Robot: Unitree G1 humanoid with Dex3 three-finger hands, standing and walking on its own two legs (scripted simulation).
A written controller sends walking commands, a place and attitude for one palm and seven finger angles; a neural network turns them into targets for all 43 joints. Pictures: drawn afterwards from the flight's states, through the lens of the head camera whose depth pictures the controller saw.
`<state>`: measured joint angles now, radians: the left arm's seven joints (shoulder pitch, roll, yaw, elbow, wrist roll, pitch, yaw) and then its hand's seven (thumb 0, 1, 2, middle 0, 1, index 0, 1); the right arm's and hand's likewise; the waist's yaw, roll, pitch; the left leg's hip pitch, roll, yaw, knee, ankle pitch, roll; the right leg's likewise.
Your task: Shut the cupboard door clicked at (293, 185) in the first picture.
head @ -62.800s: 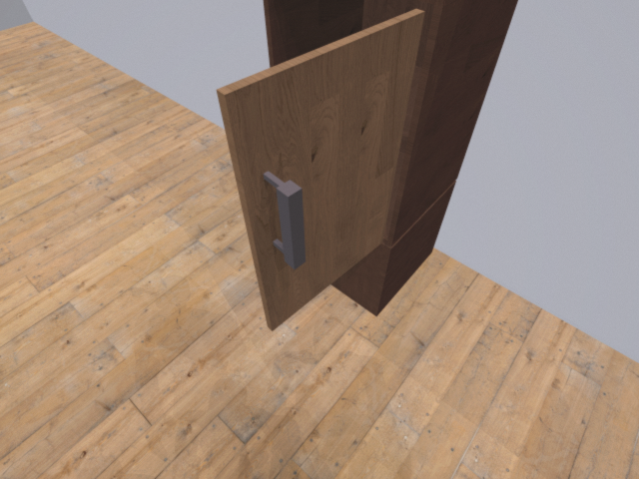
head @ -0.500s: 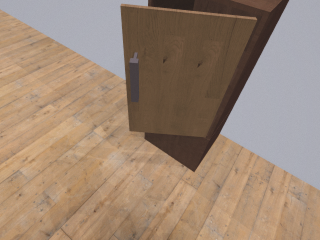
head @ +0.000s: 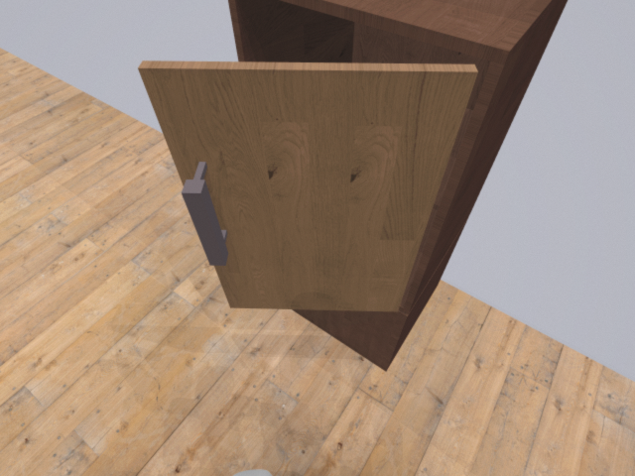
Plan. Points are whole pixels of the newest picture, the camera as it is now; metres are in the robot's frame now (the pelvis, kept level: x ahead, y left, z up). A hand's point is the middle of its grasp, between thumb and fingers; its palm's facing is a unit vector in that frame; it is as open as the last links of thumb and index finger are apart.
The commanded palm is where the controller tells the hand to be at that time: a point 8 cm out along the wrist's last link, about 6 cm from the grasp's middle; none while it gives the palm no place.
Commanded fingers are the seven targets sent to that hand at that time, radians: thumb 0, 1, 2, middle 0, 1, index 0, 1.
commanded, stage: come to a stop and stand still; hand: left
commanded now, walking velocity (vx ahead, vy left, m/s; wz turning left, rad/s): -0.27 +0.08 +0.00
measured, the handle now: (210, 215) +0.48 +0.19 +0.02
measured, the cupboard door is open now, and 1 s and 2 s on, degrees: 34 34 34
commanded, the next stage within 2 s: look again from close up in 0.88 s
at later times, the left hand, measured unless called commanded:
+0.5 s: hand out of the picture +0.05 +0.19 -0.19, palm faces -0.02 -0.95 -0.30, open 7.4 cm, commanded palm none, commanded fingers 0.00 0.90 0.90 -0.20 -0.30 -0.20 -0.30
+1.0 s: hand out of the picture -0.01 +0.17 -0.19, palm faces -0.02 -0.98 -0.21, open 7.4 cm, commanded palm none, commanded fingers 0.00 0.90 0.90 -0.20 -0.30 -0.20 -0.30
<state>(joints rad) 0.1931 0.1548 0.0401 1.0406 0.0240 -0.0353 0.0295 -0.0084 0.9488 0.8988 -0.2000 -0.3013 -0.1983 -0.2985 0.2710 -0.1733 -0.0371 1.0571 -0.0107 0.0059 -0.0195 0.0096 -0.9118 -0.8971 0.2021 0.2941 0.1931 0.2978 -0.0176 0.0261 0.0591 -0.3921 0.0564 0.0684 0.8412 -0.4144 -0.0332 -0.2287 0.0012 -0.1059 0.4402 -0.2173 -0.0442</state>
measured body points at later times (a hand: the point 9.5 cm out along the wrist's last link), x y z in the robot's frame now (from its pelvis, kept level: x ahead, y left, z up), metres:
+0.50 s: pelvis -0.01 -0.01 -0.03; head +0.01 -0.02 +0.42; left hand +0.05 +0.24 -0.16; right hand +0.11 -0.26 -0.16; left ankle +0.07 +0.10 -0.74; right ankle -0.03 -0.16 -0.74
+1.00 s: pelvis -0.03 -0.01 -0.01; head -0.03 -0.01 +0.44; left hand -0.01 +0.22 -0.17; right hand -0.05 -0.24 -0.17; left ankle +0.07 +0.10 -0.74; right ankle -0.03 -0.16 -0.74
